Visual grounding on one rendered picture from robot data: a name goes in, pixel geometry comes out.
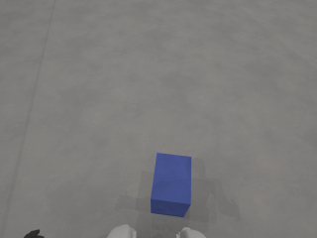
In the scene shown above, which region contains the carton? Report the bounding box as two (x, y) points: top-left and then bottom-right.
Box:
(151, 153), (191, 217)

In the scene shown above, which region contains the robot left thigh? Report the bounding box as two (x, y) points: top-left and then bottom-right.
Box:
(106, 225), (137, 238)

